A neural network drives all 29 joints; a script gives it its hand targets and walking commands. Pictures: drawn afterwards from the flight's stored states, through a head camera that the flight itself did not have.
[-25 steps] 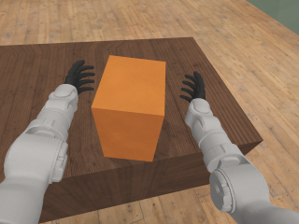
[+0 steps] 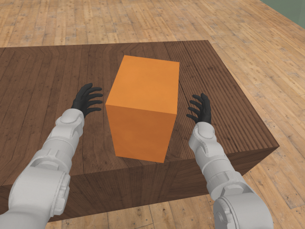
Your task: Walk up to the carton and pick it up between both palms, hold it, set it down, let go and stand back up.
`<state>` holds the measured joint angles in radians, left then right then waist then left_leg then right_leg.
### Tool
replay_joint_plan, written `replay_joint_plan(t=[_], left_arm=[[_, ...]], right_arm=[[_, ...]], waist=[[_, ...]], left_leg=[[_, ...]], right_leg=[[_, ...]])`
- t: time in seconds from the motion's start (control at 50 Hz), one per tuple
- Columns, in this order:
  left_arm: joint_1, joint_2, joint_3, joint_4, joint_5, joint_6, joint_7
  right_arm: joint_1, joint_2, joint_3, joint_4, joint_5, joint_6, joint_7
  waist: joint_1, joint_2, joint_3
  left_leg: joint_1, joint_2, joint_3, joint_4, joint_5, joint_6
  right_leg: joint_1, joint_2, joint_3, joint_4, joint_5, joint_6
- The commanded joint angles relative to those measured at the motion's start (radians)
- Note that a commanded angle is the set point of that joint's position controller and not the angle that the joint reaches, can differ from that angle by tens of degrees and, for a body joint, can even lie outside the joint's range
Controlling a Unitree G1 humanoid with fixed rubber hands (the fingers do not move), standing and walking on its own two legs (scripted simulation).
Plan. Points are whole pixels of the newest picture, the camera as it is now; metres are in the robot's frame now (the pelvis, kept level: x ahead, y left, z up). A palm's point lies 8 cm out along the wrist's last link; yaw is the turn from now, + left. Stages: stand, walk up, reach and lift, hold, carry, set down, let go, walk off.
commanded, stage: set down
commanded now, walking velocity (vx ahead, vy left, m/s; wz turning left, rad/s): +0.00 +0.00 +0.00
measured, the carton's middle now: (145, 112) +0.48 +0.00 -0.01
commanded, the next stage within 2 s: none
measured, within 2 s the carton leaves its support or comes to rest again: neither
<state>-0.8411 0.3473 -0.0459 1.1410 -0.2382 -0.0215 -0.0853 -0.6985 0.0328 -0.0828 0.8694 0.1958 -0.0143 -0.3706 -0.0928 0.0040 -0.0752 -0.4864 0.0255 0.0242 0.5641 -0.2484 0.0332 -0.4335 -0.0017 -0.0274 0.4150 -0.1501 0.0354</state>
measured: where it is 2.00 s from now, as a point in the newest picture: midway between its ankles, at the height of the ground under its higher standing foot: outside the picture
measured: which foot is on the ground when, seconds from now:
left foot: down 0.00-1.00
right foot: down 0.00-1.00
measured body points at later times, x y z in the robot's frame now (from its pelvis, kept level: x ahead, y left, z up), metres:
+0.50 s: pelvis +0.00 +0.00 -0.01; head +0.06 +0.02 +0.44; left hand +0.38 +0.21 +0.00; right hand +0.34 -0.14 +0.00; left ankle +0.01 +0.09 -0.73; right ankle +0.03 -0.15 -0.73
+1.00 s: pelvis +0.00 +0.01 -0.01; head +0.05 +0.03 +0.43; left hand +0.33 +0.23 -0.03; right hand +0.30 -0.14 -0.03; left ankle +0.01 +0.09 -0.73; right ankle +0.03 -0.15 -0.73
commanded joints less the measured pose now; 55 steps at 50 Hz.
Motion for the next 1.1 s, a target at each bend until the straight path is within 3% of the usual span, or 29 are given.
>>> replay_joint_plan(t=[0.0, 0.06, 0.14, 0.28, 0.36, 0.46, 0.54, 0.62, 0.66, 0.7, 0.82, 0.86, 0.9, 1.08], left_arm=[[-0.439, 0.152, 0.043, -0.236, 0.02, -0.044, -0.005], [-0.377, 0.143, 0.051, -0.281, 0.029, -0.034, -0.007], [-0.291, 0.138, 0.069, -0.352, 0.034, -0.041, -0.019], [-0.205, 0.132, 0.059, -0.438, 0.026, -0.078, -0.021], [-0.152, 0.136, 0.049, -0.46, 0.007, -0.097, -0.025], [-0.075, 0.146, 0.051, -0.479, 0.015, -0.106, -0.041], [0.008, 0.131, 0.058, -0.567, 0.027, -0.122, -0.044], [0.03, 0.129, 0.053, -0.544, 0.035, -0.116, -0.052], [0.053, 0.134, 0.06, -0.558, 0.032, -0.127, -0.052], [0.055, 0.127, 0.051, -0.572, 0.037, -0.137, -0.048], [0.178, 0.128, 0.066, -0.598, 0.041, -0.157, -0.059], [0.175, 0.128, 0.049, -0.586, 0.028, -0.17, -0.063], [0.189, 0.129, 0.047, -0.601, 0.028, -0.183, -0.06], [0.337, 0.129, 0.038, -0.661, 0.018, -0.2, -0.055]], right_arm=[[-0.361, -0.067, 0.014, -0.196, -0.005, -0.069, -0.007], [-0.318, -0.057, 0.018, -0.233, -0.014, -0.09, -0.011], [-0.234, -0.03, 0.035, -0.292, -0.02, -0.127, -0.018], [-0.146, -0.009, 0.037, -0.315, -0.042, -0.184, -0.017], [-0.107, 0.011, 0.046, -0.354, -0.062, -0.216, -0.02], [-0.035, 0.018, 0.059, -0.323, -0.07, -0.243, -0.026], [0.045, 0.035, 0.067, -0.357, -0.069, -0.3, -0.025], [0.054, 0.039, 0.056, -0.328, -0.09, -0.317, -0.027], [0.083, 0.045, 0.063, -0.327, -0.094, -0.327, -0.027], [0.085, 0.036, 0.055, -0.319, -0.092, -0.341, -0.02], [0.182, 0.044, 0.066, -0.32, -0.101, -0.403, -0.012], [0.188, 0.049, 0.049, -0.304, -0.118, -0.411, -0.012], [0.204, 0.045, 0.058, -0.302, -0.113, -0.424, -0.001], [0.32, 0.017, 0.055, -0.315, -0.103, -0.45, 0.038]], waist=[[-0.006, 0.129, -0.542], [0.011, 0.142, -0.527], [0.019, 0.109, -0.518], [0.035, 0.139, -0.467], [0.037, 0.123, -0.486], [0.038, 0.118, -0.456], [0.057, 0.145, -0.466], [0.056, 0.131, -0.366], [0.059, 0.126, -0.383], [0.065, 0.158, -0.372], [0.078, 0.128, -0.327], [0.057, 0.126, -0.312], [0.073, 0.146, -0.31], [0.067, 0.156, -0.259]], left_leg=[[0.373, -0.016, -0.003, -0.021, 0.367, -0.091], [0.385, -0.013, 0.0, -0.016, 0.39, -0.099], [0.366, -0.019, 0.007, -0.012, 0.395, -0.091], [0.341, -0.005, 0.001, 0.009, 0.361, -0.101], [0.299, -0.004, 0.001, 0.04, 0.343, -0.092], [0.293, 0.002, -0.012, 0.056, 0.35, -0.098], [0.324, 0.008, -0.014, 0.08, 0.409, -0.11], [0.264, 0.012, -0.014, 0.062, 0.297, -0.099], [0.264, 0.015, -0.019, 0.065, 0.302, -0.099], [0.278, 0.019, -0.02, 0.07, 0.304, -0.109], [0.271, 0.018, -0.02, 0.076, 0.304, -0.103], [0.254, 0.021, -0.029, 0.068, 0.267, -0.105], [0.269, 0.025, -0.032, 0.07, 0.275, -0.107], [0.275, 0.029, -0.041, 0.065, 0.284, -0.111]], right_leg=[[0.188, 0.041, -0.031, -0.007, 0.234, -0.043], [0.182, 0.045, -0.034, -0.013, 0.227, -0.045], [0.228, 0.042, -0.023, -0.009, 0.246, -0.037], [0.184, 0.041, -0.019, 0.011, 0.159, -0.049], [0.175, 0.04, -0.011, 0.04, 0.146, -0.051], [0.18, 0.037, -0.006, 0.057, 0.139, -0.05], [0.166, 0.044, -0.009, 0.069, 0.142, -0.058], [0.16, 0.033, -0.002, 0.065, 0.058, -0.068], [0.175, 0.034, 0.0, 0.072, 0.059, -0.066], [0.151, 0.037, -0.003, 0.073, 0.037, -0.075], [0.18, 0.036, 0.005, 0.085, 0.021, -0.076], [0.18, 0.032, 0.004, 0.088, 0.006, -0.075], [0.16, 0.033, 0.002, 0.09, -0.021, -0.081], [0.197, 0.031, 0.013, 0.1, -0.027, -0.086]])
